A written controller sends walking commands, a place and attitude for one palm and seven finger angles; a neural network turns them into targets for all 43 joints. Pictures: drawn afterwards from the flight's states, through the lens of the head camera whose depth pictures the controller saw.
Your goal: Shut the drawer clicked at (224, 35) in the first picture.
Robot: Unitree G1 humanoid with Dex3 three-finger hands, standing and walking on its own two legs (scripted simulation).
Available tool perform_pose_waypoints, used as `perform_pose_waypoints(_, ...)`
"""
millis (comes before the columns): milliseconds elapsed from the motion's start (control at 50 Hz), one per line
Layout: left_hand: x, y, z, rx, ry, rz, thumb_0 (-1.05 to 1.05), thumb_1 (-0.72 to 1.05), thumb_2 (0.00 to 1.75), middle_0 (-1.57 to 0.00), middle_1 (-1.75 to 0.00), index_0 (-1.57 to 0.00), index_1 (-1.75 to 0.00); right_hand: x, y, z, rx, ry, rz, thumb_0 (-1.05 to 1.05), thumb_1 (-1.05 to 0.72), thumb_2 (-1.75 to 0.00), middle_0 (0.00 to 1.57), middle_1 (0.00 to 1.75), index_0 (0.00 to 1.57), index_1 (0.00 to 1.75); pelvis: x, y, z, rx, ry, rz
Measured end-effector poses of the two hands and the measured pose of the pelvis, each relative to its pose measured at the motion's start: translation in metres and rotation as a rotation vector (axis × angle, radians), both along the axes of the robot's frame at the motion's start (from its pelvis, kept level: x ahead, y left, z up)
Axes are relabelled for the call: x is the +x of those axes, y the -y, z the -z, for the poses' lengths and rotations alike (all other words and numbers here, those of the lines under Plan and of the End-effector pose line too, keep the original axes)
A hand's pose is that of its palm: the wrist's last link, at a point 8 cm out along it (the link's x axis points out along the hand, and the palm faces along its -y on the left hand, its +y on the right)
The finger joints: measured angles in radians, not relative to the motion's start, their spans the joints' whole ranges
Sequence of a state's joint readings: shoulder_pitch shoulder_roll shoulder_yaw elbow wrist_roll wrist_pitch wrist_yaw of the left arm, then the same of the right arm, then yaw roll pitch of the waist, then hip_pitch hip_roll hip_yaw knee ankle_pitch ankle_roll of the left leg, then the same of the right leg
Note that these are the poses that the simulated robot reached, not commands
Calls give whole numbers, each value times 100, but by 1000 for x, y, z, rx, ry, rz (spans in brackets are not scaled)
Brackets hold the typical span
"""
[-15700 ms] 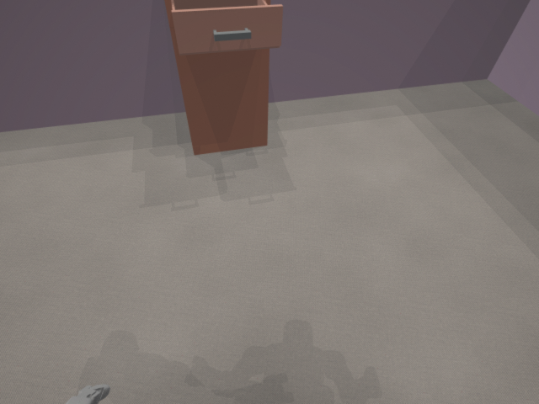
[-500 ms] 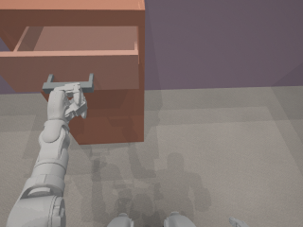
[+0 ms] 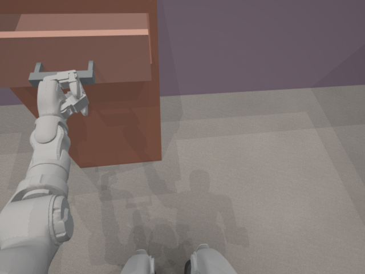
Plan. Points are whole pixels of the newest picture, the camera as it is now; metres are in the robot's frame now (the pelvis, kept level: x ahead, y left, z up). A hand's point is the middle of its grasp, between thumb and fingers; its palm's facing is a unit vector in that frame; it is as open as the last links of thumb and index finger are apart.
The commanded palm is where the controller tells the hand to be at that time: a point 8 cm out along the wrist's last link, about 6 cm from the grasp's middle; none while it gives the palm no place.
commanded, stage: push the drawer shut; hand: left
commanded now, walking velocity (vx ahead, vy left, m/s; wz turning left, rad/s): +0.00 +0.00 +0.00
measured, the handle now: (64, 72) +0.56 +0.24 +0.07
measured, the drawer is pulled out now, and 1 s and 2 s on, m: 0.07 0.00 0.00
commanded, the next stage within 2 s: pull the fist back off the drawer in 1.00 s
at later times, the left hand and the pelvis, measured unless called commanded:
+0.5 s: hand (85, 77) +0.54 +0.19 +0.07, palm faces +0.09 -1.00 -0.02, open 3.3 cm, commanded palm +0.53 +0.24 +0.07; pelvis +0.00 +0.01 +0.00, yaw -1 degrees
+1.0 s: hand (84, 70) +0.56 +0.20 +0.08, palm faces +0.11 -0.99 -0.04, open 3.3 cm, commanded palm +0.58 +0.23 +0.07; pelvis -0.01 +0.01 -0.01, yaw +0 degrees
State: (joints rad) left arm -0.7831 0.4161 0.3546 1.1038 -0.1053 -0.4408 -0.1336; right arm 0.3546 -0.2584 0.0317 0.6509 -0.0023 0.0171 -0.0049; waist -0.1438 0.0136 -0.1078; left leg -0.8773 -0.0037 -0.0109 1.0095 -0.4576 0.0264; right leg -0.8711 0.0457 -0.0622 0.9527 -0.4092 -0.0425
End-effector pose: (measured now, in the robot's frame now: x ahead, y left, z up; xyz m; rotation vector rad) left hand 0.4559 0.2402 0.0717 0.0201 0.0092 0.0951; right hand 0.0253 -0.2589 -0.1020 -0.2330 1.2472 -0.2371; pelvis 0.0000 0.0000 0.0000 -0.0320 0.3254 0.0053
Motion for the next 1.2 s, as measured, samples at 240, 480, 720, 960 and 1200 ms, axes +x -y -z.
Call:
perform_pose_waypoints(240,26,-2,-2,-1,-10,5,4,82,92,-140,-160,-140,-160,-25,0,-3,-11,-80,35,0,-91,-89,20,30,21,30,2,-1,2,-8,-31,7)
perform_pose_waypoints(480,54,-4,-3,-3,-21,3,4,81,92,-140,-160,-140,-160,-42,-5,-5,-22,-152,47,0,-91,-89,21,30,21,30,5,-5,5,-21,-67,1)
perform_pose_waypoints(720,74,-5,-3,-1,-23,3,5,80,95,-140,-160,-140,-160,-58,-14,-7,-13,-230,54,0,-91,-89,21,30,21,30,9,-9,7,-31,-98,-3)
perform_pose_waypoints(960,75,-8,-6,12,-32,-17,6,73,99,-140,-160,-140,-160,-70,-15,-6,-26,-238,41,0,-91,-89,21,30,21,30,-3,-7,12,-45,-107,-24)
perform_pose_waypoints(1200,77,-11,-9,21,-45,5,9,70,99,-140,-160,-140,-160,-93,-11,-8,-63,-218,49,0,-91,-89,21,30,21,30,-19,-7,18,-53,-122,-16)
